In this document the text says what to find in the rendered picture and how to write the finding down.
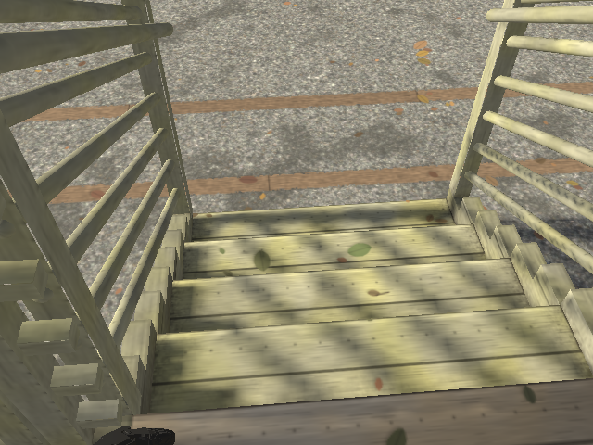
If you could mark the stairs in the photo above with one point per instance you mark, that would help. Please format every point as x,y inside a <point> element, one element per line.
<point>344,301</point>

